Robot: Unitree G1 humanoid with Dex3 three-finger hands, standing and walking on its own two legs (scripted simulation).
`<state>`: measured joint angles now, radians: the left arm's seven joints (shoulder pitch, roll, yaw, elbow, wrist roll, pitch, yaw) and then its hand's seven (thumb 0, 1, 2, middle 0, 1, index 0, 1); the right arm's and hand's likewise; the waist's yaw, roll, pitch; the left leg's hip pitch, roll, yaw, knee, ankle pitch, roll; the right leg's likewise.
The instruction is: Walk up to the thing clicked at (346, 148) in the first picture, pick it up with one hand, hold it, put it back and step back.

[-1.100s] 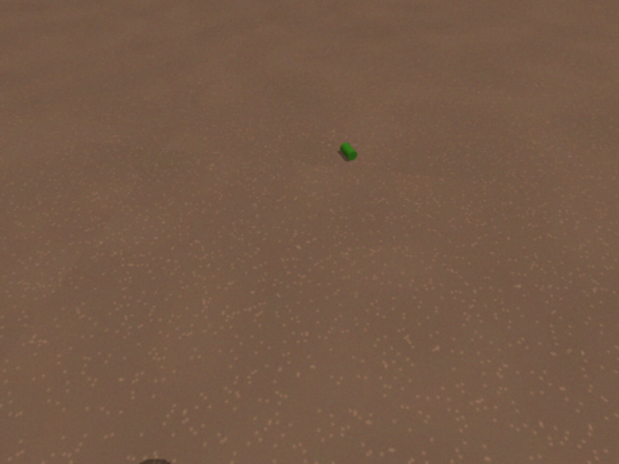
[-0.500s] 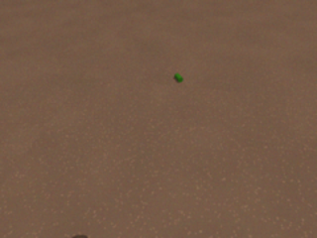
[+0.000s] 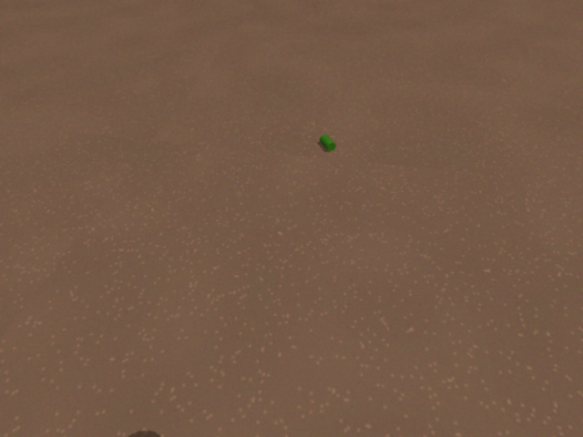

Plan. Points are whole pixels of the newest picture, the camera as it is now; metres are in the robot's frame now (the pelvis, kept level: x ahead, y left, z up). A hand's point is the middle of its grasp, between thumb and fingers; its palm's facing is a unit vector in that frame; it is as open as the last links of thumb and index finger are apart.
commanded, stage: stand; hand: left
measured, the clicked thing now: (327, 142) +1.79 -0.22 -0.75
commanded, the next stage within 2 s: walk up in 0.02 s
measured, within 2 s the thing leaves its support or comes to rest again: neither
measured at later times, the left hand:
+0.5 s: hand (171, 384) +0.26 +0.22 -0.13, palm faces -0.27 -0.83 -0.49, open 7.3 cm
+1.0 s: hand (249, 202) +0.68 +0.11 -0.13, palm faces -0.61 -0.64 -0.47, open 7.3 cm
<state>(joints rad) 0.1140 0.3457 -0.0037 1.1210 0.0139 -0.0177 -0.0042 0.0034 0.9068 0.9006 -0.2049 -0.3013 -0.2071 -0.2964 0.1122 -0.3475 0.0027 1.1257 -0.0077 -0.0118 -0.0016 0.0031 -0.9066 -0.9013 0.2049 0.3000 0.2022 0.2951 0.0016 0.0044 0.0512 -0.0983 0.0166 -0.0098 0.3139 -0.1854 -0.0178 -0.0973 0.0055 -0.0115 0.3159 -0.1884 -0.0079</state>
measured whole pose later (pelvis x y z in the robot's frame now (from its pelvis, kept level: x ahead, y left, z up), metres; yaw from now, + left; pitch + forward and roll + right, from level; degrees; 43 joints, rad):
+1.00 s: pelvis +0.40 -0.04 -0.01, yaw -36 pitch -1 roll +1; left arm 0.20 0.47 0.05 0.91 -0.01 -0.07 -0.01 0.00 0.91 0.90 -0.20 -0.30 -0.21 -0.30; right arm 0.34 -0.43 -0.10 0.81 -0.05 -0.03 0.09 0.00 -0.91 -0.90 0.20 0.30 0.20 0.30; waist -0.11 0.01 0.07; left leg -0.22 0.05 0.20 0.50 -0.27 0.04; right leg -0.53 -0.07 -0.07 0.91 -0.34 -0.02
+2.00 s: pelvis +0.85 -0.06 -0.04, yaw -54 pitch -3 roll -2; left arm 0.29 0.42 0.05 0.85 0.01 -0.10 0.10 0.00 0.90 0.90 -0.21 -0.30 -0.21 -0.30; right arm 0.30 -0.43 -0.10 0.78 -0.06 0.10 0.07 0.01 -0.91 -0.90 0.20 0.30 0.20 0.29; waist -0.04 0.14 0.10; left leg -0.45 0.01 0.03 1.18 -0.51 -0.02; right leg -0.42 0.01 -0.12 0.75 -0.30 -0.07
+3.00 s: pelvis +1.28 +0.07 -0.07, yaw -62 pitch -2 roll -1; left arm 0.30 0.52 0.09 0.92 0.04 -0.05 0.11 0.00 0.90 0.90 -0.21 -0.30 -0.21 -0.30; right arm 0.26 -0.51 -0.13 0.74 -0.06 0.07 0.08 0.00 -0.91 -0.90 0.20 0.30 0.20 0.29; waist 0.00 0.08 0.09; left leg -0.46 0.08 0.01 1.02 -0.52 -0.03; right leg -0.56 -0.13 0.14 1.06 -0.53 -0.04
